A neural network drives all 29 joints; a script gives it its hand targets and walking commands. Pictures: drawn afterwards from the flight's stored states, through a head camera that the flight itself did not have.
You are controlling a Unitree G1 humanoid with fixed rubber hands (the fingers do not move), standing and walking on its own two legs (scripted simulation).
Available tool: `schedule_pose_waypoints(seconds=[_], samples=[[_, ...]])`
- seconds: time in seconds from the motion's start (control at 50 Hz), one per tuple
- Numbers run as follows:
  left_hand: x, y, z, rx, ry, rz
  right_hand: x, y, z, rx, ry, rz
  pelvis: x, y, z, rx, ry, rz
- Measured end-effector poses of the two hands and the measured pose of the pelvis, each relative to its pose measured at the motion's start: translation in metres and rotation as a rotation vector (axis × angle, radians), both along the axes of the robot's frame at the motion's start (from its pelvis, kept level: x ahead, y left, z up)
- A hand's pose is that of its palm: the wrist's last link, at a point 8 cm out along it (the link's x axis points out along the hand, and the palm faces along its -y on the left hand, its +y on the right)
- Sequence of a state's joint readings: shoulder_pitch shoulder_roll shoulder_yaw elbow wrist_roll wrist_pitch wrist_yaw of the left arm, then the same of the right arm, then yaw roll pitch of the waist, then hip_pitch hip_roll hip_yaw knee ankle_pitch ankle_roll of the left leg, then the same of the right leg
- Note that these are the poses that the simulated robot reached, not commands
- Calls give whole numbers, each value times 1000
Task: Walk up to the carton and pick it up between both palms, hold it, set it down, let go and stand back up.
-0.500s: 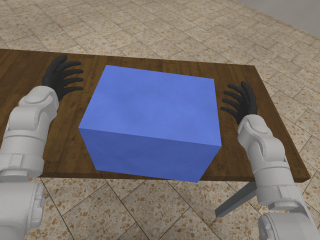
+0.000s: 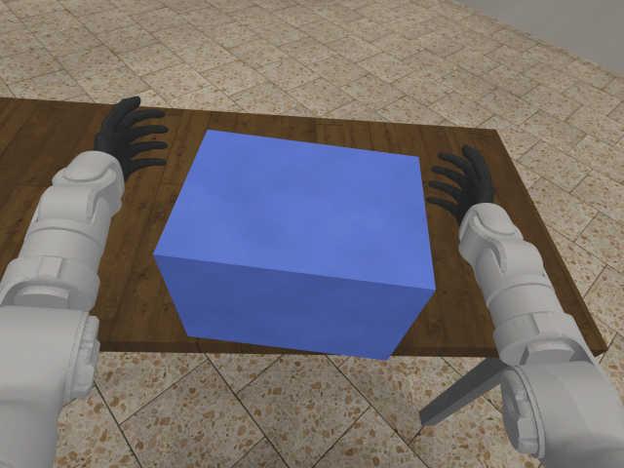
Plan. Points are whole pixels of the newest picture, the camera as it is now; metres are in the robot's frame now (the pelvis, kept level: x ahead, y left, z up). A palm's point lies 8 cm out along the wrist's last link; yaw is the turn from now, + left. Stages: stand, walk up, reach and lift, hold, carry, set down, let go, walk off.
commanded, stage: reach and lift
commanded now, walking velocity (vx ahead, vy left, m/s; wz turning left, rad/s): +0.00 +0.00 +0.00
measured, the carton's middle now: (300, 248) +0.39 +0.01 +0.03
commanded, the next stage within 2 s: none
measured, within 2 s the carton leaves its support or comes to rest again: neither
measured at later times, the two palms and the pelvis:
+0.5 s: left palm (145, 202) +0.44 +0.23 +0.07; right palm (443, 239) +0.40 -0.19 +0.05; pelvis +0.00 +0.00 -0.01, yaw +1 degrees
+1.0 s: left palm (155, 203) +0.43 +0.21 +0.07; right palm (434, 238) +0.40 -0.18 +0.05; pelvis -0.01 +0.00 -0.01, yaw +0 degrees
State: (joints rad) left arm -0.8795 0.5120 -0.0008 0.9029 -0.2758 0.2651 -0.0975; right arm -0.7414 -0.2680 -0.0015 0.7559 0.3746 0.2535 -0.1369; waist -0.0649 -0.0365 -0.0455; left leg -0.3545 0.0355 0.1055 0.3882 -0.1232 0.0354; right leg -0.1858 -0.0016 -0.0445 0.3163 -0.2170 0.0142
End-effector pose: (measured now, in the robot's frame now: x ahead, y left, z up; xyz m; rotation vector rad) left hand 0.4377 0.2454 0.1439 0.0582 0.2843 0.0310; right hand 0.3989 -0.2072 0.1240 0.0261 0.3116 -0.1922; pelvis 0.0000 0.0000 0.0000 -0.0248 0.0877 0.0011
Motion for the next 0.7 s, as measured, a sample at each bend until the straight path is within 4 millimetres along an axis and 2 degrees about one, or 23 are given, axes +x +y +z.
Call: schedule_pose_waypoints(seconds=[0.16, 0.28, 0.38, 0.48, 0.7], samples=[[-13, -4, -59, -3, 24, 17, -13, 11, -56, 3, 40, -8, 0, -4, -4, -3, 69, 4], [-12, -8, -81, -1, 23, 21, -10, 15, -77, 2, 30, -30, 0, -5, -9, -12, 142, 13], [-6, -13, -82, 2, -5, 9, -3, 16, -80, -7, 4, -28, 1, -5, -12, -16, 176, 17], [-2, -18, -77, 8, -31, -4, 0, 15, -73, -7, -28, -35, 1, -4, -13, -17, 179, 14], [-6, -23, -75, -7, -27, -7, -2, 15, -67, -4, -15, -33, 0, -3, -12, -12, 157, 4]])
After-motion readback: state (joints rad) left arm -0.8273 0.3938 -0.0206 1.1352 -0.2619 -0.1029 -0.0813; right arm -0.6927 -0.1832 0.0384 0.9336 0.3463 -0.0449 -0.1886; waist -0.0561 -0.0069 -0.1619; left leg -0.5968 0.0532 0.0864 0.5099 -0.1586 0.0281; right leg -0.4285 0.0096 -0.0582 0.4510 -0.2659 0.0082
